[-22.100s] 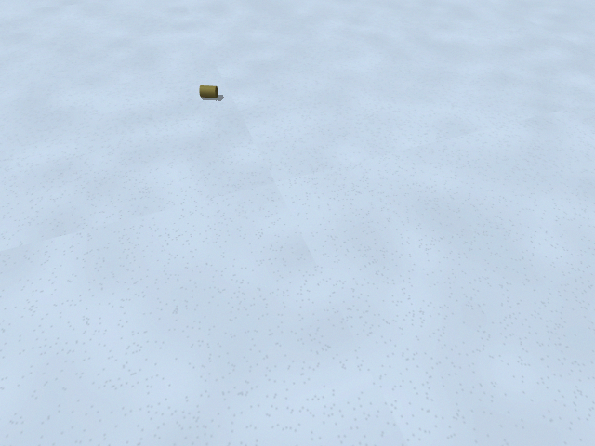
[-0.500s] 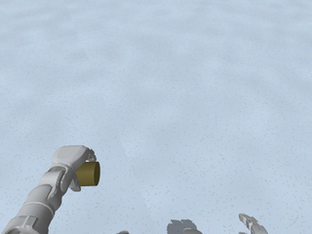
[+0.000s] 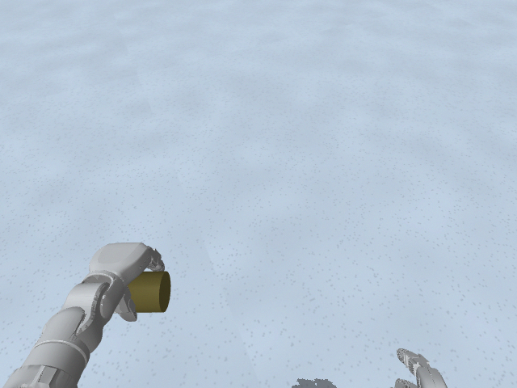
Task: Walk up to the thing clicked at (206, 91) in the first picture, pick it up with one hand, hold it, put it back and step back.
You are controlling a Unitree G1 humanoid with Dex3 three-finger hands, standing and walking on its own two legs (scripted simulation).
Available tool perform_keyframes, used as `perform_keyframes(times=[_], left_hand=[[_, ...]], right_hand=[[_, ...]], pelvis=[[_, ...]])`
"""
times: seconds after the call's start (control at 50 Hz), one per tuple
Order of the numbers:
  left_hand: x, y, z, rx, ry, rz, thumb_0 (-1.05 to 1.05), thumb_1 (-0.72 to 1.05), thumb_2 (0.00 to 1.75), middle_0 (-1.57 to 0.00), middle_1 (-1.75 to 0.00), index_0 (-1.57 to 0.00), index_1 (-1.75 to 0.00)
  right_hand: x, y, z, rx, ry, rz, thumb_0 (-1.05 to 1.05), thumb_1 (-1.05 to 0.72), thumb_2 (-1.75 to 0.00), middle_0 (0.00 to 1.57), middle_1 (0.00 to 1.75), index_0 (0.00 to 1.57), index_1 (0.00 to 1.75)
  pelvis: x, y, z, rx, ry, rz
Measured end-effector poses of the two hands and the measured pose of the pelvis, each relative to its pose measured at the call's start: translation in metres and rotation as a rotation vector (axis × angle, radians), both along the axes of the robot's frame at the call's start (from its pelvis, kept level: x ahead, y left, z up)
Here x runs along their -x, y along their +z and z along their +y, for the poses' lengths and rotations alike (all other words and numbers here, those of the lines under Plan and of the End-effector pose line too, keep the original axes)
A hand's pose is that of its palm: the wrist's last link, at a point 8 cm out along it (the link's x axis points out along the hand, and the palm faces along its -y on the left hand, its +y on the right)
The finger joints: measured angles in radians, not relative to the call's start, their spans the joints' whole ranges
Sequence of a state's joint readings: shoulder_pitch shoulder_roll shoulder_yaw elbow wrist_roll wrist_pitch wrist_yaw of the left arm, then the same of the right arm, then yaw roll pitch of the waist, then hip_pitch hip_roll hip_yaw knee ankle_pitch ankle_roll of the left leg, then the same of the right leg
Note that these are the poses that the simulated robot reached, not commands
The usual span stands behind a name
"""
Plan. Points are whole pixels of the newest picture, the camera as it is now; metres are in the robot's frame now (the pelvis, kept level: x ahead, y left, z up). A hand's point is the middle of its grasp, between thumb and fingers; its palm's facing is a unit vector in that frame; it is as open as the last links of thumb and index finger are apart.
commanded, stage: hold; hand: left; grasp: from above
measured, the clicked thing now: (138, 291) +0.30 +0.22 -0.08
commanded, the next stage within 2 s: crouch in 1.26 s
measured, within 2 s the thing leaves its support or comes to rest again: neither
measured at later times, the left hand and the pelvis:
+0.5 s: hand (126, 294) +0.28 +0.21 -0.03, palm faces -0.46 -0.02 -0.89, open 9.3 cm; pelvis -0.01 +0.00 +0.01, yaw +0 degrees
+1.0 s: hand (124, 299) +0.27 +0.21 -0.02, palm faces -0.47 -0.03 -0.88, open 9.4 cm; pelvis -0.02 +0.00 +0.01, yaw +0 degrees
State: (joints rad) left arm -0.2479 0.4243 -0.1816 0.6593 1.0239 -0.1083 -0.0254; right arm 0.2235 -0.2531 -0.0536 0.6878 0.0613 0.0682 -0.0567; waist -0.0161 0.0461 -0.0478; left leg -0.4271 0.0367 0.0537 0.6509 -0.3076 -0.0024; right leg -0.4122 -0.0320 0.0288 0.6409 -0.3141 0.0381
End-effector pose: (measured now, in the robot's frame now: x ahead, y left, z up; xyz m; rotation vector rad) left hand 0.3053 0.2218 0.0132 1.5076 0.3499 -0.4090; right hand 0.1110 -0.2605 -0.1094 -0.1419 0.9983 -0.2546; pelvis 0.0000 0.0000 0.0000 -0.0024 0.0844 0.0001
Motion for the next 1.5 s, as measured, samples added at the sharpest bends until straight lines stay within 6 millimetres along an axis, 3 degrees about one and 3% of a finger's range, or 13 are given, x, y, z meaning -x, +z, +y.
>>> perform_keyframes(times=[0.72, 1.04, 1.5], left_hand=[[0.026, 0.026, -0.007, 0.013, -0.014, -0.014, 0.00, 0.09, 0.21, -0.99, 0.00, -0.98, -0.05], [0.031, 0.024, -0.005, 0.017, -0.017, 0.000, -0.01, 0.09, 0.23, -0.98, 0.00, -0.96, -0.07], [0.021, 0.019, -0.005, 0.018, -0.006, 0.003, -0.01, 0.11, 0.21, -0.96, -0.02, -0.94, -0.09]], right_hand=[[-0.010, 0.015, 0.005, -0.013, 0.026, -0.071, 0.01, -0.91, -0.90, 0.20, 0.30, 0.20, 0.29], [-0.012, 0.016, 0.008, -0.016, 0.038, -0.063, 0.01, -0.91, -0.90, 0.20, 0.30, 0.20, 0.29], [-0.014, 0.016, 0.004, -0.011, 0.022, -0.037, 0.01, -0.91, -0.90, 0.20, 0.30, 0.20, 0.30]], pelvis=[[0.015, 0.010, -0.003, -0.007, -0.001, -0.072], [0.016, 0.012, -0.004, -0.008, -0.001, -0.077], [0.009, 0.013, -0.004, -0.009, 0.003, -0.067]])
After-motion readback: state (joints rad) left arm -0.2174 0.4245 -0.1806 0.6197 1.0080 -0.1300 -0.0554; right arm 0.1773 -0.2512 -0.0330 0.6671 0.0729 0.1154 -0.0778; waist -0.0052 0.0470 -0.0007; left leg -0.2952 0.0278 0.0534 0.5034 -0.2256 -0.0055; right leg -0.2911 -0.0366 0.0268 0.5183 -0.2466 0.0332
